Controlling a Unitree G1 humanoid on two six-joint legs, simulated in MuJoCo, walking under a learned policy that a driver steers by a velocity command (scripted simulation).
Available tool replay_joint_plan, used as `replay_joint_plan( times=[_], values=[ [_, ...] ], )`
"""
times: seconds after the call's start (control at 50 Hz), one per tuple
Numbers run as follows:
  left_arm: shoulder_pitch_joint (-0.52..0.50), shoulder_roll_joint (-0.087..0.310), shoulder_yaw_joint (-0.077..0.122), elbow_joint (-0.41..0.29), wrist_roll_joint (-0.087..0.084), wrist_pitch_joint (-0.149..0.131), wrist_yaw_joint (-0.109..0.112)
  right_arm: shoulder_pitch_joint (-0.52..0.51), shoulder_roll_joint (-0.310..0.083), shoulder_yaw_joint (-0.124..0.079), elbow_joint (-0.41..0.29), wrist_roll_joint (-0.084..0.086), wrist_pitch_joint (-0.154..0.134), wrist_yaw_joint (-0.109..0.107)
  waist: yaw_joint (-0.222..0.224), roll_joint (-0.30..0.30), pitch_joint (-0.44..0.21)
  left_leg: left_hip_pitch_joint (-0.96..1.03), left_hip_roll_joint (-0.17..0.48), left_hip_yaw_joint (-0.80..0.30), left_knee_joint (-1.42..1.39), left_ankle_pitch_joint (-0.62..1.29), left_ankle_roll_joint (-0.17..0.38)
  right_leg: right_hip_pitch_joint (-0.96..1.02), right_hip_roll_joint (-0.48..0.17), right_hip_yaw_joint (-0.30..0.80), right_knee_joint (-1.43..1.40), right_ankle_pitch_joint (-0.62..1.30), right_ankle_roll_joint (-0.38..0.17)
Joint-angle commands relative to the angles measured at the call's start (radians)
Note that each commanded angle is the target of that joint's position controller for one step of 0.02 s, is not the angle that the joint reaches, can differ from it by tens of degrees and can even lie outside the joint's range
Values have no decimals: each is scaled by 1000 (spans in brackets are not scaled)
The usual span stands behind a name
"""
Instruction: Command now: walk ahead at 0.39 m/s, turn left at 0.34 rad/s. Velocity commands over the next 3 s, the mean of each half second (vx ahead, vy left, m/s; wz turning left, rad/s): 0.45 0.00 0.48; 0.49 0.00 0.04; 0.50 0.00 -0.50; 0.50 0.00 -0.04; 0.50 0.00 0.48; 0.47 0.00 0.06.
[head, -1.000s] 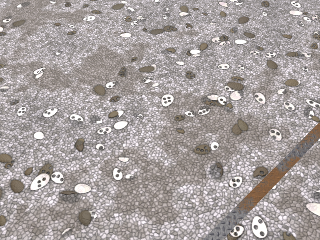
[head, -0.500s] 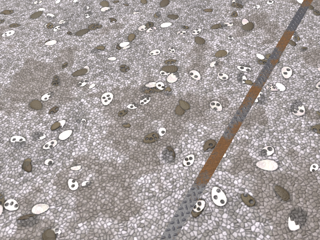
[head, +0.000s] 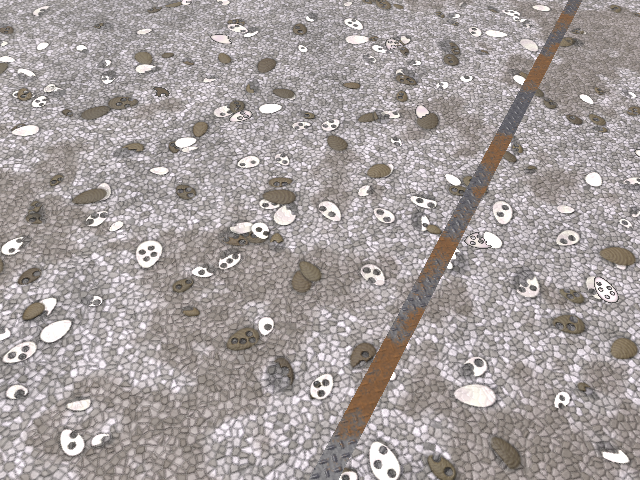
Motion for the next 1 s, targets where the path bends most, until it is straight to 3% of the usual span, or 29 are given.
replay_joint_plan(
  times=[0.02,0.08,0.14,0.2,0.22,0.24,0.26,0.28,0.3,0.32,0.34,0.36,0.38,0.42,0.54,0.64,0.68,0.7,0.72,0.74,0.76,0.78,0.8,0.82,0.84,0.86,0.88,0.92,1.0],
  values=[
    [-174,61,24,-118,7,-48,-17,19,-168,-43,-61,4,3,-22,-28,159,68,177,213,-288,-202,70,177,-294,-34,4,-95,119,38],
    [-234,17,11,-126,2,-50,-26,24,-189,-50,-66,5,22,-35,-46,178,69,45,168,-211,-184,149,159,-127,0,-24,-270,223,71],
    [-255,47,21,-134,-12,-52,-27,46,-218,-61,-67,15,30,-37,-46,188,70,-36,189,-249,-161,139,147,9,15,-13,-363,278,74],
    [-174,100,44,-121,-24,-55,-16,13,-224,-68,-78,22,31,-36,21,207,54,-47,217,-296,-101,184,111,146,-4,12,-423,269,40],
    [-93,124,58,-100,-21,-55,-7,-1,-207,-64,-85,17,31,-35,68,198,13,-68,186,-277,-19,271,87,264,-2,1,-456,264,16],
    [24,161,76,-80,-15,-56,5,-8,-169,-53,-96,6,28,-30,128,168,-75,-126,124,-233,160,303,53,444,-57,39,-465,255,-22],
    [205,228,90,-63,0,-47,18,6,-81,-25,-129,-27,27,-29,183,-3,-269,-261,45,-147,482,65,15,714,-263,248,-452,125,-84],
    [218,276,94,-37,23,-37,0,126,-33,-11,-165,25,16,-32,98,-377,-339,-541,-45,-81,753,-340,-23,846,-450,739,-633,-155,-215],
    [155,159,68,-49,16,-38,-4,87,-154,-39,-126,47,19,-35,104,-207,-189,-630,35,-104,880,-267,-29,725,-425,710,-681,-291,-198],
    [107,108,54,-50,6,-36,1,-6,-192,-51,-136,39,23,-31,108,-114,-68,-649,70,-69,887,-174,-24,608,-390,528,-673,-179,-171],
    [71,89,48,-44,9,-35,1,-37,-174,-49,-131,26,27,-31,90,-35,-20,-606,105,-53,867,-105,-26,513,-341,398,-679,-13,-160],
    [51,69,43,-32,16,-34,2,-63,-157,-49,-139,16,28,-25,77,-34,14,-589,127,-52,832,-61,-28,452,-307,311,-696,93,-159],
    [38,66,42,-24,23,-38,5,-65,-140,-48,-142,19,33,-18,61,-62,23,-551,147,-45,816,-31,-28,407,-284,235,-719,153,-152],
    [38,62,45,-5,15,-51,7,-90,-106,-41,-156,21,43,-10,55,-62,38,-559,155,-24,791,-6,-34,376,-279,151,-752,241,-168],
    [51,116,60,45,5,-51,8,-233,-74,-19,-214,6,33,15,75,-4,82,-573,145,11,481,218,-46,372,-267,-38,-795,409,-179],
    [147,162,69,109,-24,-31,5,-388,-74,-9,-271,8,14,41,110,9,118,-512,101,78,250,252,3,462,-296,-96,-788,476,-158],
    [168,181,70,132,-32,-15,7,-392,-99,-20,-285,1,11,46,82,-11,89,-448,63,112,202,170,36,526,-311,-100,-711,697,-145],
    [174,195,69,142,-32,-6,8,-341,-126,-34,-278,-3,12,44,39,-35,40,-353,34,135,185,133,56,544,-308,-100,-623,872,-134],
    [162,196,63,148,-33,3,11,-209,-163,-56,-244,-5,14,37,-47,-39,-42,-160,3,161,138,166,84,510,-280,-126,-463,986,-111],
    [164,171,48,144,-27,2,16,-50,-216,-82,-199,-6,19,22,-124,-32,-138,114,36,118,154,215,110,355,-235,-138,-252,884,-75],
    [236,53,8,99,-6,-10,8,72,-326,-104,-180,-36,24,5,-107,177,-318,533,333,-300,160,129,235,-39,-101,-143,162,328,-9],
    [254,54,2,118,-14,-29,3,73,-286,-88,-194,-29,21,2,-98,224,-468,559,468,-634,5,66,300,-148,1,53,366,-228,5],
    [161,152,35,95,-49,-33,-1,16,-221,-66,-189,-26,16,7,-106,155,-310,432,430,-490,-30,49,247,-233,-49,110,419,-189,-2],
    [105,139,33,72,-55,-34,1,-36,-190,-57,-176,-18,10,9,-69,151,-164,285,387,-328,-53,95,212,-257,-100,71,374,-109,-7],
    [88,118,31,74,-37,-30,7,-91,-154,-48,-164,-17,2,13,-30,117,-89,163,339,-230,-87,132,187,-233,-135,58,313,-34,-2],
    [111,110,37,87,-26,-15,10,-135,-121,-41,-164,-20,-10,17,8,141,-53,71,302,-147,-129,167,167,-173,-164,65,273,30,4],
    [151,91,35,103,-27,2,9,-161,-111,-42,-160,-25,-20,19,34,156,-45,9,289,-101,-169,177,165,-112,-173,67,271,79,12],
    [172,55,32,116,-29,26,11,-182,-107,-47,-139,-28,-42,17,58,127,-16,-49,285,-22,-224,238,174,-97,-174,68,256,124,28],
    [73,41,31,82,-21,33,13,-165,-124,-56,-94,-37,-51,0,43,102,54,-23,266,115,-260,304,156,-201,-167,94,86,297,43]
  ],
)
